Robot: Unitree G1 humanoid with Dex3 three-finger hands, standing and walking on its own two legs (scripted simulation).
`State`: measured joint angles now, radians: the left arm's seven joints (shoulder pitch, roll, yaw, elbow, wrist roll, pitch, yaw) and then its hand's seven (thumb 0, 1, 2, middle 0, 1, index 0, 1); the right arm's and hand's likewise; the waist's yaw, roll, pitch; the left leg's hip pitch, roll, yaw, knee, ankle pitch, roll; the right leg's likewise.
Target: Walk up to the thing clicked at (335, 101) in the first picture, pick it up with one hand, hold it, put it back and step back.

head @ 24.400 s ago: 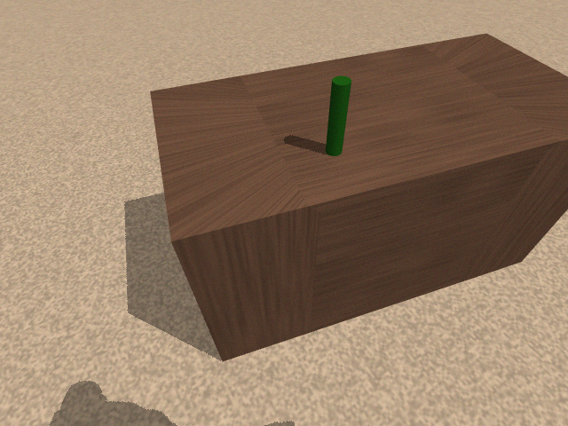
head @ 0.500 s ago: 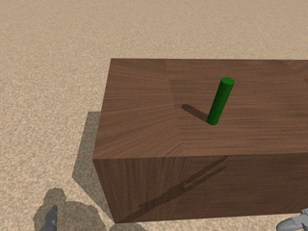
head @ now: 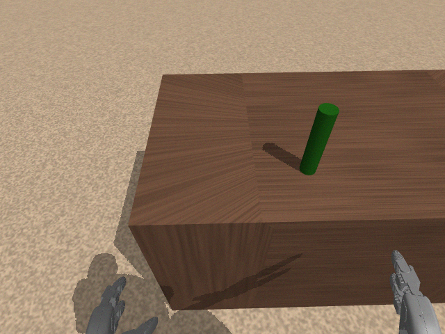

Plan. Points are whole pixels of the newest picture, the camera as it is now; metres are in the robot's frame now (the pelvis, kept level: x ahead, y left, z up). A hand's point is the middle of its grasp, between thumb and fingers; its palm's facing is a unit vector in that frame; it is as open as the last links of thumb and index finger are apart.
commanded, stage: home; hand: right
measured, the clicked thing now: (316, 142) +0.52 -0.22 +0.04
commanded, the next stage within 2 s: none
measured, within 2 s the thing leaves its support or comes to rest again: neither
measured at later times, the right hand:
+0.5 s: hand (322, 313) +0.19 -0.17 -0.09, palm faces +0.10 +0.96 -0.26, open 17.4 cm
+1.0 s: hand out of the picture +0.10 -0.26 -0.14, palm faces -0.03 +0.92 -0.40, open 17.5 cm
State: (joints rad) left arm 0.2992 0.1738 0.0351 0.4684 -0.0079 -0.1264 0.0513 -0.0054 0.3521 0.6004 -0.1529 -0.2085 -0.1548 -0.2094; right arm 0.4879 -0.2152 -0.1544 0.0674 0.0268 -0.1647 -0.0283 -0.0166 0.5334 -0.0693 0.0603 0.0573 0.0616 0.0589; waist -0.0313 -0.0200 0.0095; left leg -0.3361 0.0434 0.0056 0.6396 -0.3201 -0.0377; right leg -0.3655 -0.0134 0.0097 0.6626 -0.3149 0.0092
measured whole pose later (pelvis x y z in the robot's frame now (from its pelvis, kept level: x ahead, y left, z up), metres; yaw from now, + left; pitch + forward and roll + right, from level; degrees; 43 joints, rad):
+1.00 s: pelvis +0.01 +0.00 +0.00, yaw +0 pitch -2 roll +0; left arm 0.20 0.37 0.02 0.92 0.03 0.00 -0.01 0.01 0.90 0.90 -0.20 -0.29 -0.20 -0.30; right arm 0.25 -0.38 -0.02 0.87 -0.04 -0.02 -0.02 -0.01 0.55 -0.05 0.06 0.05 0.06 0.05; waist 0.00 -0.01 0.01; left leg -0.27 0.04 0.00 0.64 -0.34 -0.04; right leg -0.29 -0.02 0.00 0.66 -0.33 0.00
